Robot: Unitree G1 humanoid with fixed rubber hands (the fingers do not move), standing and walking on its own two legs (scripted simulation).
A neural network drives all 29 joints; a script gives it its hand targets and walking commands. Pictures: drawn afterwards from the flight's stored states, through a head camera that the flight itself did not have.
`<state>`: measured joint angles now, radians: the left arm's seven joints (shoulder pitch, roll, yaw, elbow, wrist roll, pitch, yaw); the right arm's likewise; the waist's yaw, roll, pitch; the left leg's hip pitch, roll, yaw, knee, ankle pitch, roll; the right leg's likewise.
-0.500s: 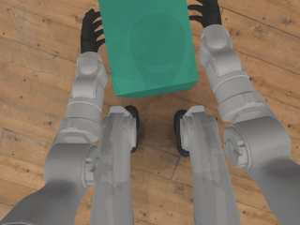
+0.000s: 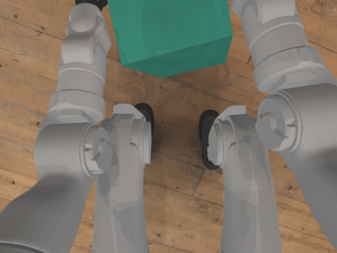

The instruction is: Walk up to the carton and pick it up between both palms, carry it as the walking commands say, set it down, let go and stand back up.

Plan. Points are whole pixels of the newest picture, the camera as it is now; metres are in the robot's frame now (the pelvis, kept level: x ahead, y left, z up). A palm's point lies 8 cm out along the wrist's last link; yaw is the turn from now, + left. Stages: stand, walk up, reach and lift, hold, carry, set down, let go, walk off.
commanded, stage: set down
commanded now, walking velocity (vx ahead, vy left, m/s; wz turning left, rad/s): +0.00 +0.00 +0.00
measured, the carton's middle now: out of the picture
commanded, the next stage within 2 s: none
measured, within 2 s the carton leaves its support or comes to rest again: rests again in 2.00 s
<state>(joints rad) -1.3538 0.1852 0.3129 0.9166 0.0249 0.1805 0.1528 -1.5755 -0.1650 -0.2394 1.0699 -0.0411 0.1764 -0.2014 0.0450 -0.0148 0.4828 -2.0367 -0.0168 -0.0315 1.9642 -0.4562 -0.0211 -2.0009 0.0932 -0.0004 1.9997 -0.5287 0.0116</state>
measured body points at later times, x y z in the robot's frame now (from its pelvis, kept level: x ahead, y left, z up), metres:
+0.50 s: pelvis +0.01 -0.01 -0.03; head +0.37 +0.00 +0.23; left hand +0.54 +0.17 -0.19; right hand +0.58 -0.10 -0.19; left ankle +0.15 +0.12 -0.40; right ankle +0.13 -0.11 -0.40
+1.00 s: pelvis +0.01 -0.01 -0.03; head +0.37 +0.00 +0.23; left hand +0.55 +0.17 -0.20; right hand +0.58 -0.11 -0.19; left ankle +0.15 +0.12 -0.40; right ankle +0.13 -0.11 -0.40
